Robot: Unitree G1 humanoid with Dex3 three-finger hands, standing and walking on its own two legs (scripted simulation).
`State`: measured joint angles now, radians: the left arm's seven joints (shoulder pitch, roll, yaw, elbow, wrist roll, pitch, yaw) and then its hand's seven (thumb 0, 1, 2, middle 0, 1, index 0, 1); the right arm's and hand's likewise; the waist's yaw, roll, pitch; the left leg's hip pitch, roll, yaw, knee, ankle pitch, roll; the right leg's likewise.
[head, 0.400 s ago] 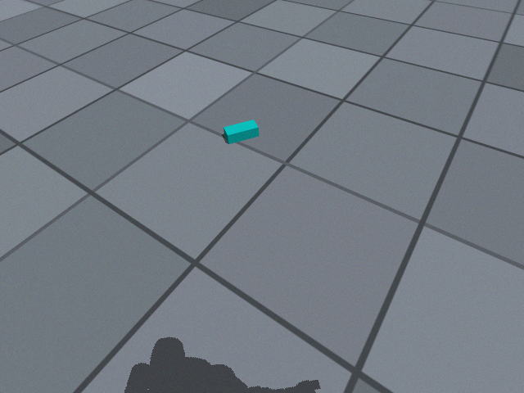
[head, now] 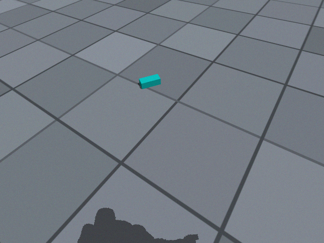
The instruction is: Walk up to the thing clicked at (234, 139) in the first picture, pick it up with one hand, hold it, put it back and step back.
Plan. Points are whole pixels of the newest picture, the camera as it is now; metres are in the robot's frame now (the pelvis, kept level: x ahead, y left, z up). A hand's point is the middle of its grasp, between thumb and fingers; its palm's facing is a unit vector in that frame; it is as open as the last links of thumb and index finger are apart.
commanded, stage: stand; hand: left
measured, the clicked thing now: (149, 81) +1.64 +0.22 -0.75
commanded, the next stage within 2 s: walk up in 0.72 s
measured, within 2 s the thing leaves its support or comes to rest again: neither
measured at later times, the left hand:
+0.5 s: hand out of the picture +0.08 +0.25 -0.16, palm faces -0.04 -0.94 -0.33, open 7.3 cm
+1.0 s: hand out of the picture +0.08 +0.33 -0.17, palm faces +0.17 -0.93 -0.32, open 7.3 cm
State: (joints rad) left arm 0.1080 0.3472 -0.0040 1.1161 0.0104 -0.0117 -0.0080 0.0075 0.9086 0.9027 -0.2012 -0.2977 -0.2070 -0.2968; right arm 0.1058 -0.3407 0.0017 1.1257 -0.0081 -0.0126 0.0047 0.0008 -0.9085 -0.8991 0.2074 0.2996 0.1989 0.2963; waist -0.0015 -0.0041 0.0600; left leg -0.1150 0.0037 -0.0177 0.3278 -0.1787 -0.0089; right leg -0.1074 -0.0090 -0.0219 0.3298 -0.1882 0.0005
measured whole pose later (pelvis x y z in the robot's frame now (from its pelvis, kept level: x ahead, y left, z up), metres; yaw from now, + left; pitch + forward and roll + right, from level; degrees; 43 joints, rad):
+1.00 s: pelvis +0.06 +0.03 -0.02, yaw +9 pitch -2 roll -1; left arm 0.20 0.47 0.13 0.95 0.07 0.01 -0.11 0.01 0.91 0.90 -0.20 -0.30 -0.21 -0.30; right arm 0.30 -0.44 -0.11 0.98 -0.03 -0.06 0.07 0.00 -0.91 -0.90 0.21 0.30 0.20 0.30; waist 0.05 -0.07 0.03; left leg -0.36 0.08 0.08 0.61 -0.31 0.01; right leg -0.07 -0.08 -0.17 0.52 -0.43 -0.04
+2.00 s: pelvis +0.56 +0.00 -0.03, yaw +20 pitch -2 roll +1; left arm 0.30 0.47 0.10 0.85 0.04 0.03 -0.12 0.01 0.91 0.90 -0.20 -0.30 -0.20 -0.30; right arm 0.33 -0.42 -0.04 0.83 -0.01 -0.13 -0.02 0.00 -0.90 -0.90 0.21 0.30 0.20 0.30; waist 0.02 -0.14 0.06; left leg -0.32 0.04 0.10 0.64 -0.28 0.02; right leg -0.52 -0.10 0.01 1.11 -0.38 -0.02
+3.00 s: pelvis +1.01 -0.17 -0.05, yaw +24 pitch -2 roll +0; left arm 0.26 0.49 0.14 0.82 0.05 0.03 -0.13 0.01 0.91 0.90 -0.20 -0.30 -0.21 -0.30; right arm 0.36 -0.52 -0.08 0.94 -0.03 -0.07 -0.04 0.00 -0.90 -0.90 0.21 0.30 0.21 0.30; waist 0.00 -0.04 0.04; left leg -0.37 0.21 -0.03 0.92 -0.51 0.03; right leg -0.46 -0.10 -0.03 0.83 -0.33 0.03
